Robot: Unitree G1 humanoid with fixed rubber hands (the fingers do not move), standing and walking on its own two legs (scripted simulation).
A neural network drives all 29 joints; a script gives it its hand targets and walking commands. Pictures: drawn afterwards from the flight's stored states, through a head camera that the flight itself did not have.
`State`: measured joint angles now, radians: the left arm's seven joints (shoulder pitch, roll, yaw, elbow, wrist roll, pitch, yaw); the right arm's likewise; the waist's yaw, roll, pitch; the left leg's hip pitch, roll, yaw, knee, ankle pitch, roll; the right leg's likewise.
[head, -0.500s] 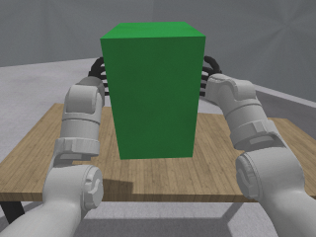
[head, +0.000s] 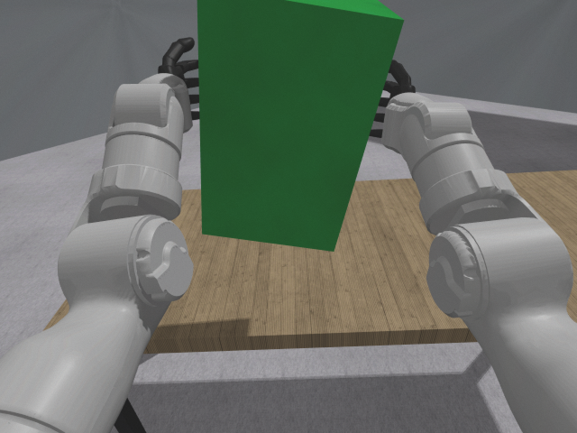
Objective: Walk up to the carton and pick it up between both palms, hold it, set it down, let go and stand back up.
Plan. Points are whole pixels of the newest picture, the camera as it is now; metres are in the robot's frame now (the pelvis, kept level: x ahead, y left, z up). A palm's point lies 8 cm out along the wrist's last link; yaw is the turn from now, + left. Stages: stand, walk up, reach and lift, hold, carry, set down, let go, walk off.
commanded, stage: set down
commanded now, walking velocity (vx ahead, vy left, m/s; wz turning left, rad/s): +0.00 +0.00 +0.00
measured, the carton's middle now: (286, 108) +0.45 -0.01 +0.34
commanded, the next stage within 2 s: none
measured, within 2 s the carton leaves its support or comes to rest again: neither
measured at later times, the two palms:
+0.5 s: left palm (170, 180) +0.42 +0.18 +0.25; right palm (351, 166) +0.43 -0.10 +0.25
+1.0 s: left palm (217, 201) +0.44 +0.12 +0.20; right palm (389, 194) +0.43 -0.16 +0.20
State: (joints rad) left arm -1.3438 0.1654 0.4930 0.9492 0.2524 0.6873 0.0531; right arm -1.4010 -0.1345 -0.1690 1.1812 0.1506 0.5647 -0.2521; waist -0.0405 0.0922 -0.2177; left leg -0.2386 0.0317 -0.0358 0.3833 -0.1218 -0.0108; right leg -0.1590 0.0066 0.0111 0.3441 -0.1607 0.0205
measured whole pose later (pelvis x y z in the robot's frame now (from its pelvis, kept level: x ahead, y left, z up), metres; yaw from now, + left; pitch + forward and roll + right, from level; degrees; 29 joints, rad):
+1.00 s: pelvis +0.03 -0.01 +0.00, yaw -2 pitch -4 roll -1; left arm -0.85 0.00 0.36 0.50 0.22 0.59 0.09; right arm -0.97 -0.08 -0.05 0.88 0.24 0.31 -0.25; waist -0.06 -0.01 0.00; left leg -0.12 0.06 -0.01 0.38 -0.18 -0.04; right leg -0.06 0.02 0.04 0.35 -0.21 0.01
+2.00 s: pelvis +0.05 -0.02 +0.00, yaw +2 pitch -4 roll +0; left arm -0.91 0.02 0.49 0.85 0.33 0.33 0.03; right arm -0.98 0.06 -0.49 1.09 -0.22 0.08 -0.12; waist -0.05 -0.05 -0.04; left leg -0.10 0.03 -0.08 0.32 -0.16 -0.05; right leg -0.01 0.00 -0.04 0.31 -0.23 0.00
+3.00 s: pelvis +0.04 -0.01 +0.00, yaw -3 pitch +4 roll +0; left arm -0.83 -0.12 0.48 0.82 0.37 0.20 0.11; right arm -0.86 0.04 -0.57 1.00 -0.29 -0.05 -0.03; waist 0.04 -0.02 -0.04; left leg -0.24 0.06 0.01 0.32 -0.15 -0.04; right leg -0.19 0.02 0.05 0.32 -0.18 0.00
